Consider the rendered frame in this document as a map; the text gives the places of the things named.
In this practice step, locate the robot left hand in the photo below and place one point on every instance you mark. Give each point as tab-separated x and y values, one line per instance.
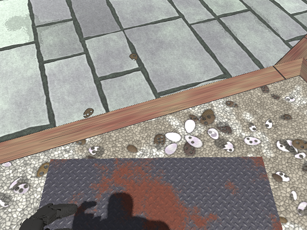
47	214

